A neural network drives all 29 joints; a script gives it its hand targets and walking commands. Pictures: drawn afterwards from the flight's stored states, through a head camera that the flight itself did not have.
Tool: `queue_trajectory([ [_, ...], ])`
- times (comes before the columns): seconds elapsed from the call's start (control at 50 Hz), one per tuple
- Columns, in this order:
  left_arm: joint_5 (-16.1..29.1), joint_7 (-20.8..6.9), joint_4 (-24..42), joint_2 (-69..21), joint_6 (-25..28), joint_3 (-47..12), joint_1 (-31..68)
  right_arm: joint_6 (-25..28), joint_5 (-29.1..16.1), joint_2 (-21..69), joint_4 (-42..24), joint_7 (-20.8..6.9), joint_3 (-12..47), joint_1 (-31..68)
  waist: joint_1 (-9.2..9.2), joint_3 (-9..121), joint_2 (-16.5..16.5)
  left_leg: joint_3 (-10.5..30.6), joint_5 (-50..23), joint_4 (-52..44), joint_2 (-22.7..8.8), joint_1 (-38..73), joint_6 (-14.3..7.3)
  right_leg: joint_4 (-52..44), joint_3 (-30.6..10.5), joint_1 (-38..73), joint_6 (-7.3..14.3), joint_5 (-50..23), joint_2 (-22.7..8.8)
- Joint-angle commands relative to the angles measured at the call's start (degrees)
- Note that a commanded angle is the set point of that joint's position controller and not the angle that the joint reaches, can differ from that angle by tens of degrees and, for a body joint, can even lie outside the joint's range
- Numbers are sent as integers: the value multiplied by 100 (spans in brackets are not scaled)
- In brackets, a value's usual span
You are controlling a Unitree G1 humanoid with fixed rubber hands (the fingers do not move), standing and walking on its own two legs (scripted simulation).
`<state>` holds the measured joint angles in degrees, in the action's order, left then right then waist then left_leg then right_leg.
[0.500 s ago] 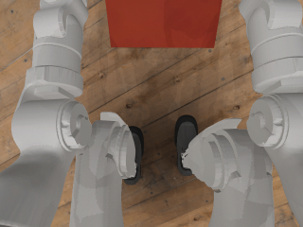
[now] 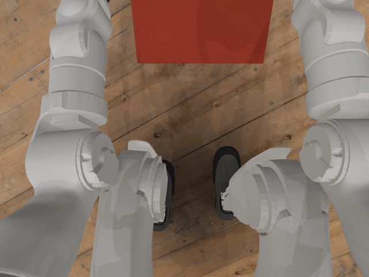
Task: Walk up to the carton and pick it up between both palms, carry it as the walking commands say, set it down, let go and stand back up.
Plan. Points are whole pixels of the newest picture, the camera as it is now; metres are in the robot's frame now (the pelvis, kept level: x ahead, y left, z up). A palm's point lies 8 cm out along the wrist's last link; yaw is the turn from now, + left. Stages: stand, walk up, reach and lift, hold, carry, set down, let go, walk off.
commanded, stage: set down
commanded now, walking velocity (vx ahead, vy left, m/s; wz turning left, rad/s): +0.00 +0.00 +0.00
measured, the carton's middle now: out of the picture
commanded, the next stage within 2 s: none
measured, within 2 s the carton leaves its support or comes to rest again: rests again in 0.68 s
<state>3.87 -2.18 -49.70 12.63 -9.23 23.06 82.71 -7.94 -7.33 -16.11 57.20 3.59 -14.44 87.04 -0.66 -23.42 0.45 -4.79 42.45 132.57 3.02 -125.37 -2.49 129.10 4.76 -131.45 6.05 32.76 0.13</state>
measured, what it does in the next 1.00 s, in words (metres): stands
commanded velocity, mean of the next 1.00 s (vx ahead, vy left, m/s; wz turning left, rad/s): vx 0.00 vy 0.00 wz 0.00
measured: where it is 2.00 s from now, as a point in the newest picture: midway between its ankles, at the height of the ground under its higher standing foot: (192, 200)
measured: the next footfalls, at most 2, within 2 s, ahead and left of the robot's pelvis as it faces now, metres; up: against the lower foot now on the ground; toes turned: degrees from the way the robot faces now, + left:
none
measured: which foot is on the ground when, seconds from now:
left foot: down 0.00-1.00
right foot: down 0.00-1.00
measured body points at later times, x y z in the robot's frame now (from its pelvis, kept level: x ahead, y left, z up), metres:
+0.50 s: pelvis +0.01 +0.00 +0.00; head +0.38 -0.01 +0.24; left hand +0.58 +0.14 -0.16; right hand +0.59 -0.16 -0.16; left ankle +0.08 +0.10 -0.32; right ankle +0.11 -0.09 -0.32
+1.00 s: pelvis +0.01 +0.01 -0.01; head +0.38 +0.00 +0.23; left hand +0.56 +0.14 -0.19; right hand +0.57 -0.17 -0.19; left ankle +0.08 +0.10 -0.32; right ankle +0.11 -0.09 -0.32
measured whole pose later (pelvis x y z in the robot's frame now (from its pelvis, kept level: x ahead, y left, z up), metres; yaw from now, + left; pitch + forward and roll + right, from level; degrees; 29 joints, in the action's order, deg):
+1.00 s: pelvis +0.01 +0.01 -0.01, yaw +0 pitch +35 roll +1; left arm 1.5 1.1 -57.1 12.6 -5.5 17.1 81.5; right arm -6.9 -5.2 -17.1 65.6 2.0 -15.2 86.2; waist -0.7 -23.4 0.8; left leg -4.3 44.2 135.7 4.8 -126.1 -2.2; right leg 132.0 4.7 -131.7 5.0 34.7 0.1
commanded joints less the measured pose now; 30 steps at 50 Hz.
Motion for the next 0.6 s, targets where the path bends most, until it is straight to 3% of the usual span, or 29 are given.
queue_trajectory([
  [0.0, -556, -1296, -1034, -5258, -651, -2130, 911, -660, 638, 5872, 645, -1530, 1561, 293, 186, 5151, -24, 570, -2004, -1353, 364, 843, 32, -778, -990, 4017, -294, -2260, 599],
  [0.04, -660, -1270, -1154, -5171, -661, -2033, 801, -653, 674, 5793, 768, -1529, 1431, 190, 184, 4961, -125, 588, -1931, -1427, 350, 898, 42, -794, -967, 3889, -312, -2172, 605],
  [0.16, -684, -1274, -1274, -5054, -643, -1921, 671, -641, 719, 5658, 856, -1512, 1408, 64, 158, 4808, -28, 636, -1942, -1422, 319, 830, 39, -780, -978, 3844, -321, -2178, 548],
  [0.18, -724, -1269, -1263, -5045, -635, -1934, 648, -646, 710, 5676, 870, -1510, 1417, 57, 256, 4828, -73, 613, -1949, -1413, 327, 846, 42, -776, -1015, 3861, -324, -2189, 547],
  [0.22, -718, -1252, -1232, -5011, -609, -1930, 685, -595, 733, 5555, 896, -1487, 1340, 10, 145, 4789, -121, 650, -1969, -1399, 322, 832, 53, -772, -999, 3810, -309, -2214, 553],
  [0.26, -745, -1239, -1319, -4981, -606, -1862, 608, -594, 741, 5513, 877, -1484, 1386, 44, 251, 4779, -51, 603, -1918, -1364, 328, 767, 42, -785, -1046, 3873, -321, -2165, 537],
  [0.28, -703, -1233, -1358, -4967, -611, -1910, 611, -594, 747, 5438, 878, -1479, 1348, 35, 116, 4789, -67, 634, -1954, -1357, 323, 821, 50, -765, -1009, 3848, -322, -2218, 533],
  [0.32, -737, -1228, -1308, -4871, -594, -1881, 608, -592, 760, 5454, 931, -1480, 1338, -21, 211, 4679, -94, 616, -1951, -1383, 329, 764, 59, -789, -1039, 3822, -327, -2227, 537],
  [0.34, -726, -1227, -1297, -4942, -595, -1911, 620, -573, 755, 5453, 929, -1478, 1362, -42, 147, 4728, -90, 624, -1976, -1331, 325, 798, 66, -768, -1049, 3851, -303, -2244, 521],
  [0.38, -782, -1201, -1328, -4878, -583, -1859, 569, -597, 806, 5427, 1030, -1499, 1280, -88, 227, 4603, -104, 590, -1947, -1347, 336, 781, 66, -805, -1077, 3799, -304, -2189, 538],
  [0.4, -787, -1195, -1400, -4883, -585, -1840, 543, -568, 827, 5385, 1012, -1482, 1304, -77, 144, 4583, 0, 631, -1936, -1326, 318, 759, 60, -793, -1039, 3760, -322, -2183, 504],
  [0.44, -783, -1198, -1358, -4793, -555, -1847, 555, -575, 825, 5450, 1067, -1495, 1262, -181, 239, 4555, -72, 610, -1958, -1353, 316, 728, 57, -776, -1072, 3807, -323, -2260, 522],
  [0.46, -778, -1202, -1378, -4825, -564, -1847, 526, -574, 864, 5433, 1116, -1484, 1230, -245, 136, 4537, -73, 596, -1932, -1325, 323, 672, 64, -791, -1082, 3856, -310, -2274, 528],
  [0.48, -832, -1179, -1404, -4792, -558, -1819, 465, -558, 838, 5353, 1045, -1494, 1228, -219, 203, 4537, -150, 575, -1960, -1321, 317, 754, 64, -792, -1066, 3799, -326, -2243, 523],
  [0.54, -779, -1160, -1326, -4808, -504, -1826, 486, -520, 815, 5421, 972, -1496, 1287, -171, 176, 4669, 18, 648, -2089, -1307, 310, 801, 62, -712, -1028, 3857, -347, -2379, 512],
  [0.58, -720, -1150, -1226, -4825, -447, -1923, 564, -469, 765, 5452, 887, -1501, 1303, -140, 194, 4716, -86, 646, -2287, -1274, 309, 852, 75, -654, -1057, 3847, -330, -2570, 537],
])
